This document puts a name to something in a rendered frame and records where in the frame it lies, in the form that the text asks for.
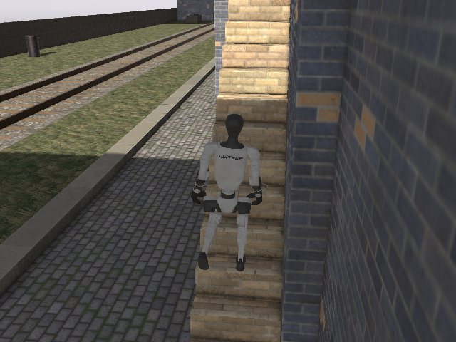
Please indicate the left robot upper arm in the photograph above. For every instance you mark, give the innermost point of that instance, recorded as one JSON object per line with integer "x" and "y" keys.
{"x": 205, "y": 161}

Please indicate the left robot thigh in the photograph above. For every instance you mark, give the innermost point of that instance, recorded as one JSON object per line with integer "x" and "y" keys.
{"x": 210, "y": 205}

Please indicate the robot right forearm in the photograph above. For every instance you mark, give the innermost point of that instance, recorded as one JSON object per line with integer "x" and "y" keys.
{"x": 258, "y": 189}

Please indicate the left robot shin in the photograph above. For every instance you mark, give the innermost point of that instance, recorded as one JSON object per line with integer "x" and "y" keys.
{"x": 210, "y": 232}

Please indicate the robot left hand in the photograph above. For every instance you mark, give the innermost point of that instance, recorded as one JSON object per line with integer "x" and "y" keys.
{"x": 194, "y": 196}

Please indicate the right robot upper arm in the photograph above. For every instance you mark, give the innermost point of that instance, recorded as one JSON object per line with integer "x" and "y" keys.
{"x": 254, "y": 155}

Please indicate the robot right hand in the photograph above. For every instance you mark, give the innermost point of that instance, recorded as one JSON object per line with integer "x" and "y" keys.
{"x": 258, "y": 199}

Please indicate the robot left forearm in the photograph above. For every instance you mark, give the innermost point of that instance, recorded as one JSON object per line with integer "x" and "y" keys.
{"x": 198, "y": 184}

